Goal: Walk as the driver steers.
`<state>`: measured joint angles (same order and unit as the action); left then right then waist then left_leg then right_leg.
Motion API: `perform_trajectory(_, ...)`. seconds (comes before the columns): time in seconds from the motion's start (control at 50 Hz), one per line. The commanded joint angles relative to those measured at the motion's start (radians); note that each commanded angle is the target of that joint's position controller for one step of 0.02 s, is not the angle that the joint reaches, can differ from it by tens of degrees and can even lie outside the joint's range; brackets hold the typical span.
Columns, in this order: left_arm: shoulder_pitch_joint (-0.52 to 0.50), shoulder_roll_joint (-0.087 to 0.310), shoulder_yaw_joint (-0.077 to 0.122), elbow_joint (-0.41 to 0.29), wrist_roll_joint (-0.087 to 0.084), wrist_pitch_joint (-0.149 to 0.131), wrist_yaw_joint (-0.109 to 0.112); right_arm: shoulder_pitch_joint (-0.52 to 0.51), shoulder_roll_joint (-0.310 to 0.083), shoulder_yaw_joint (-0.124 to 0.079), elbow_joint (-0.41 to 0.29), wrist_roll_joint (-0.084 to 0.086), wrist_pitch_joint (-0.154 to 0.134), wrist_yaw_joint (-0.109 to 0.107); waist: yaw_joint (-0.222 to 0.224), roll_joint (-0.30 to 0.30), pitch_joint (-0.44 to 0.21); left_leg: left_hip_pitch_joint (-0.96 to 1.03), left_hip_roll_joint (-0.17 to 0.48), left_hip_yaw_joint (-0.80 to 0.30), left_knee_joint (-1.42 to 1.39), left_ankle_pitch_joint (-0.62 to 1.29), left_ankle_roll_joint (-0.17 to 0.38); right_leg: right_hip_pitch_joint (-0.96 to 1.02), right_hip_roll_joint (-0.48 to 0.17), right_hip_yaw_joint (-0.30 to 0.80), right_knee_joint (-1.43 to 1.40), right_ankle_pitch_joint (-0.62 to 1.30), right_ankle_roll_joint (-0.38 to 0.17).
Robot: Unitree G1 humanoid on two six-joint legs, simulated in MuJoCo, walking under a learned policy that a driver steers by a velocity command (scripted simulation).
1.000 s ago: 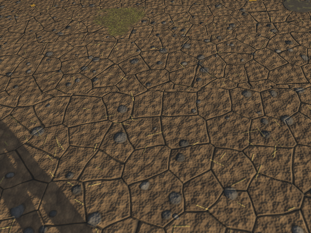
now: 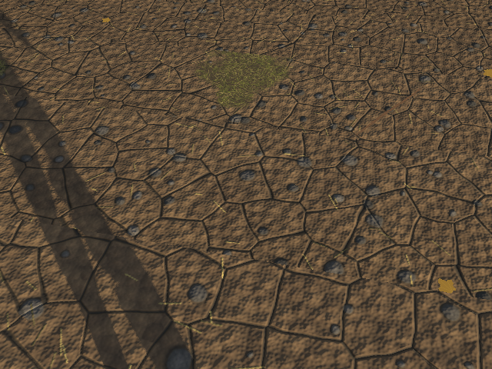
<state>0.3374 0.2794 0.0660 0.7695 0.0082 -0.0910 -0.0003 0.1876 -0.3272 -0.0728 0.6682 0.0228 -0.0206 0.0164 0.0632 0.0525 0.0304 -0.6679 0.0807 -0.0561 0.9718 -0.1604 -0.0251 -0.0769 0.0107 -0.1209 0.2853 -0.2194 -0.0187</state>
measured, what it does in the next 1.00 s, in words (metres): walks ahead: left foot, then right foot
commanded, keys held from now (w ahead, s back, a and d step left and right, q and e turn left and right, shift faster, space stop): w+q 0.22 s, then w+e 0.78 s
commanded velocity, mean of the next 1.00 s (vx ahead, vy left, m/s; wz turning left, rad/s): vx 0.50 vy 0.00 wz -0.07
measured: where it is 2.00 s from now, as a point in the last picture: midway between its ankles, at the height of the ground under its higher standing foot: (255, 251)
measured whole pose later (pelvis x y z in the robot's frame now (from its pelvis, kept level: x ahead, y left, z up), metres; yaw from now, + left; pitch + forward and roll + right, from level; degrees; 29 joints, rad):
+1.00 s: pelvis +0.61 +0.07 -0.01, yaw -8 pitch +1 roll -2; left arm 0.43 0.23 0.02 0.91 0.05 -0.12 -0.06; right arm 0.20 -0.26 0.04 0.76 -0.10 -0.07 0.02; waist 0.06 0.02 -0.02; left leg -0.64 0.10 -0.10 1.08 -0.39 -0.03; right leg -0.28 0.16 0.06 0.50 -0.24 -0.11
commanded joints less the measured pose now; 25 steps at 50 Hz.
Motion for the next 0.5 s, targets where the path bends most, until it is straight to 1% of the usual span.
perform_trajectory(0.02, -0.082, 0.158, 0.038, -0.064, -0.007, -0.015, 0.007, -0.061, 0.004, 0.014, -0.081, -0.002, -0.014, 0.021, -0.014, -0.112, 0.022, -0.013, 0.022, 0.005, -0.159, 0.141, 0.008, 0.009, -0.259, 0.095, -0.136, 0.276, -0.156)
perform_trajectory(0.04, -0.009, 0.020, -0.020, -0.070, 0.102, -0.041, -0.018, 0.029, 0.061, 0.064, -0.025, -0.142, -0.032, 0.075, -0.020, -0.109, -0.040, -0.037, 0.035, 0.023, -0.145, 0.148, 0.028, 0.071, -0.324, 0.118, -0.182, 0.210, -0.208)
perform_trajectory(0.06, 0.018, 0.044, -0.014, -0.057, 0.099, -0.047, -0.025, -0.003, 0.046, 0.050, -0.031, -0.126, -0.038, 0.090, -0.010, -0.104, 0.017, -0.086, 0.039, -0.008, -0.159, 0.136, 0.044, 0.113, -0.338, 0.118, -0.180, 0.217, -0.209)
perform_trajectory(0.08, 0.021, 0.082, -0.009, -0.052, 0.091, -0.046, -0.025, -0.050, 0.014, 0.045, -0.042, -0.109, -0.046, 0.094, -0.003, -0.089, 0.024, -0.103, 0.028, 0.015, -0.197, 0.142, 0.054, 0.143, -0.325, 0.083, -0.172, 0.226, -0.197)
perform_trajectory(0.1, 0.032, 0.110, -0.007, -0.044, 0.081, -0.042, -0.028, -0.095, -0.001, 0.041, -0.052, -0.099, -0.053, 0.094, 0.004, -0.094, 0.032, -0.096, 0.015, 0.036, -0.232, 0.131, 0.067, 0.165, -0.313, 0.051, -0.160, 0.236, -0.182)
perform_trajectory(0.12, 0.049, 0.127, -0.007, -0.031, 0.079, -0.036, -0.028, -0.128, -0.005, 0.043, -0.064, -0.096, -0.057, 0.091, 0.008, -0.101, 0.037, -0.067, 0.000, 0.057, -0.260, 0.111, 0.079, 0.168, -0.312, 0.023, -0.155, 0.241, -0.169)
perform_trajectory(0.14, 0.066, 0.133, -0.010, -0.018, 0.078, -0.028, -0.025, -0.150, -0.004, 0.048, -0.070, -0.093, -0.055, 0.086, 0.014, -0.126, 0.044, -0.044, -0.013, 0.072, -0.278, 0.067, 0.088, 0.189, -0.319, 0.004, -0.146, 0.271, -0.162)
perform_trajectory(0.16, 0.074, 0.147, -0.011, -0.009, 0.076, -0.022, -0.025, -0.161, -0.009, 0.048, -0.078, -0.091, -0.057, 0.082, 0.008, -0.134, 0.050, -0.008, -0.033, 0.088, -0.296, 0.027, 0.100, 0.198, -0.326, -0.012, -0.126, 0.327, -0.159)
perform_trajectory(0.18, 0.068, 0.174, -0.007, -0.004, 0.076, -0.020, -0.025, -0.159, -0.024, 0.042, -0.086, -0.084, -0.062, 0.076, -0.015, -0.144, 0.045, 0.058, -0.068, 0.115, -0.315, 0.012, 0.113, 0.195, -0.331, -0.034, -0.083, 0.476, -0.158)
perform_trajectory(0.2, 0.043, 0.205, -0.003, 0.002, 0.079, -0.020, -0.025, -0.123, -0.048, 0.031, -0.086, -0.071, -0.070, 0.073, -0.067, -0.145, 0.023, 0.181, -0.115, 0.146, -0.364, 0.057, 0.136, 0.164, -0.322, -0.075, 0.005, 0.676, -0.149)
perform_trajectory(0.22, 0.044, 0.214, -0.005, 0.014, 0.090, -0.023, -0.030, -0.036, -0.087, 0.013, -0.065, -0.058, -0.081, 0.067, -0.121, -0.135, -0.035, 0.382, -0.172, 0.174, -0.400, 0.118, 0.168, 0.097, -0.282, -0.130, 0.160, 0.843, -0.124)
perform_trajectory(0.24, 0.103, 0.164, -0.024, 0.036, 0.126, -0.029, -0.043, 0.119, -0.138, -0.016, -0.019, -0.059, -0.087, 0.049, -0.165, -0.095, -0.147, 0.715, -0.170, 0.115, -0.322, 0.187, 0.223, -0.103, -0.235, -0.143, 0.395, 0.772, -0.071)
perform_trajectory(0.26, 0.265, 0.016, -0.080, 0.018, 0.159, -0.037, -0.070, 0.362, -0.199, -0.033, 0.031, -0.052, -0.070, 0.018, -0.170, 0.103, -0.481, 1.307, 0.076, -0.289, -0.287, 0.335, 0.455, -0.467, -0.126, -0.093, 0.731, 0.249, 0.023)
perform_trajectory(0.28, 0.165, 0.056, -0.068, 0.021, 0.090, -0.039, -0.100, 0.517, -0.148, -0.012, 0.069, -0.075, -0.058, 0.016, -0.277, 0.030, -0.512, 1.341, 0.272, -0.679, -0.509, 0.318, 0.512, -0.631, 0.026, 0.069, 1.006, -0.324, 0.042)
perform_trajectory(0.3, -0.102, 0.057, -0.055, -0.052, 0.033, -0.043, -0.098, 0.527, -0.167, -0.029, 0.132, -0.094, -0.081, 0.013, -0.312, 0.015, -0.173, 1.116, 0.235, -0.546, -0.577, 0.264, 0.366, -0.833, -0.013, 0.196, 1.107, -0.277, 0.003)
perform_trajectory(0.32, -0.158, 0.077, -0.049, -0.068, 0.037, -0.055, -0.075, 0.429, -0.159, -0.031, 0.133, -0.071, -0.096, 0.016, -0.254, 0.055, -0.034, 0.845, 0.215, -0.404, -0.593, 0.225, 0.337, -0.822, -0.085, 0.197, 1.122, -0.205, -0.004)
perform_trajectory(0.34, -0.103, 0.093, -0.043, -0.056, 0.073, -0.051, -0.052, 0.326, -0.078, -0.002, 0.121, -0.056, -0.100, 0.015, -0.168, 0.050, -0.077, 0.684, 0.195, -0.306, -0.618, 0.239, 0.330, -0.704, -0.132, 0.202, 1.060, -0.154, -0.017)
perform_trajectory(0.36, -0.074, 0.059, -0.054, -0.039, 0.085, -0.040, -0.044, 0.233, -0.010, 0.023, 0.106, -0.053, -0.104, 0.018, -0.101, 0.039, -0.052, 0.522, 0.183, -0.229, -0.653, 0.278, 0.313, -0.611, -0.156, 0.200, 1.038, -0.108, -0.025)
perform_trajectory(0.38, -0.038, 0.018, -0.066, -0.025, 0.085, -0.022, -0.047, 0.163, 0.026, 0.039, 0.080, -0.060, -0.099, 0.018, -0.049, 0.032, -0.052, 0.390, 0.172, -0.187, -0.712, 0.247, 0.303, -0.515, -0.168, 0.201, 1.013, -0.106, -0.025)
perform_trajectory(0.4, -0.025, -0.002, -0.069, -0.017, 0.077, -0.008, -0.054, 0.120, 0.045, 0.046, 0.070, -0.067, -0.100, 0.017, -0.024, 0.014, -0.041, 0.338, 0.170, -0.166, -0.770, 0.162, 0.302, -0.513, -0.160, 0.193, 0.984, -0.087, -0.027)
perform_trajectory(0.42, -0.029, -0.007, -0.071, -0.013, 0.068, -0.002, -0.063, 0.106, 0.037, 0.046, 0.063, -0.078, -0.104, 0.013, -0.023, 0.014, -0.029, 0.319, 0.162, -0.139, -0.807, 0.107, 0.299, -0.540, -0.154, 0.187, 0.956, -0.025, -0.030)
perform_trajectory(0.44, -0.048, -0.007, -0.071, -0.012, 0.064, 0.000, -0.071, 0.113, 0.022, 0.045, 0.066, -0.094, -0.108, 0.011, -0.030, 0.011, -0.021, 0.328, 0.160, -0.107, -0.831, 0.119, 0.300, -0.580, -0.156, 0.190, 0.915, 0.057, -0.032)
perform_trajectory(0.48, -0.123, -0.001, -0.067, -0.028, 0.059, -0.005, -0.082, 0.155, 0.003, 0.047, 0.086, -0.120, -0.112, 0.006, -0.053, -0.020, -0.024, 0.415, 0.159, -0.040, -0.841, 0.222, 0.291, -0.666, -0.154, 0.193, 0.774, 0.208, -0.025)
perform_trajectory(0.5, -0.156, 0.001, -0.065, -0.035, 0.055, -0.007, -0.086, 0.170, -0.006, 0.049, 0.093, -0.124, -0.112, 0.006, -0.063, -0.023, -0.028, 0.456, 0.148, 0.006, -0.835, 0.273, 0.278, -0.678, -0.145, 0.182, 0.688, 0.283, -0.019)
